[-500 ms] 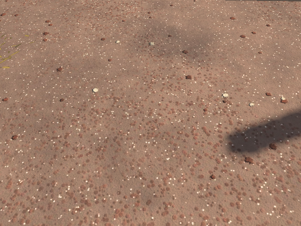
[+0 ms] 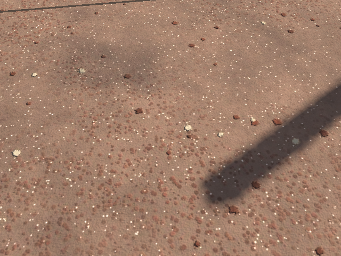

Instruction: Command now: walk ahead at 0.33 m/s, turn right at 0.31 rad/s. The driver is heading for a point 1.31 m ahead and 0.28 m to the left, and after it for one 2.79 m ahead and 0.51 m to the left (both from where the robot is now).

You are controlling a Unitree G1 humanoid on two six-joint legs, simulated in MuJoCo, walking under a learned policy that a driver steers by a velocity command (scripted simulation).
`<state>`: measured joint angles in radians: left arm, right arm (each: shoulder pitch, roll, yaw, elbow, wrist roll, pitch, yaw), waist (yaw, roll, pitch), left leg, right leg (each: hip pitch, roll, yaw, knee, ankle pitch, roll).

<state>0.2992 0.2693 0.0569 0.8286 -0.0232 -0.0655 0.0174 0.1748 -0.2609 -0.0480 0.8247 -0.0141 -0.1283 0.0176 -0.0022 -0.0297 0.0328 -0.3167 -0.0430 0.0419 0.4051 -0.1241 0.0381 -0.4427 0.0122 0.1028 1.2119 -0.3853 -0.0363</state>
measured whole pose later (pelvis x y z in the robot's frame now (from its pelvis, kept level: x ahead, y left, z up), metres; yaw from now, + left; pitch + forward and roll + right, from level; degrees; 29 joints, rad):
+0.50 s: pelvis +0.13 -0.04 +0.00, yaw +2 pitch +2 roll +0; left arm 0.13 0.21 0.03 0.77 0.02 -0.03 0.03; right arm 0.20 -0.28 -0.05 0.90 0.01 0.02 -0.04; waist -0.02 0.04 0.01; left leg -0.48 0.04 -0.02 1.00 -0.48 -0.06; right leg -0.35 0.00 -0.07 0.45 -0.14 -0.05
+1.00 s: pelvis +0.24 +0.03 +0.01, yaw +19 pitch +3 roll -3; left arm 0.02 0.28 0.08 0.78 -0.01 -0.10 -0.02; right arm 0.48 -0.20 -0.04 0.88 0.01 -0.06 -0.02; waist -0.07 -0.04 -0.01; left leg -0.03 -0.01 -0.11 0.26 -0.28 0.06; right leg -0.64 -0.03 0.06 0.65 0.03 0.01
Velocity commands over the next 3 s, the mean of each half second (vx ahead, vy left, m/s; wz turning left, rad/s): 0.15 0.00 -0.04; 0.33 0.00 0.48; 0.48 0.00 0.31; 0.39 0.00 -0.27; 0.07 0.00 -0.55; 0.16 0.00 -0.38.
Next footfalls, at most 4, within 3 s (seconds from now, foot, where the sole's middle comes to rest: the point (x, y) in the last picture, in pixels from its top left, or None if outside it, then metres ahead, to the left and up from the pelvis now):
0.26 right None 0.24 -0.14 -0.77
0.72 left None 0.15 0.09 -0.78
1.18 right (180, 233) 0.55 -0.01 -0.77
1.66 left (92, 202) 0.68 0.35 -0.78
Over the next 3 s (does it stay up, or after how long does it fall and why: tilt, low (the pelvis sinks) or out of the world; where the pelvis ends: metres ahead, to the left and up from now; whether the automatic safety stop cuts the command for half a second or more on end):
stays up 0.86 0.27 0.00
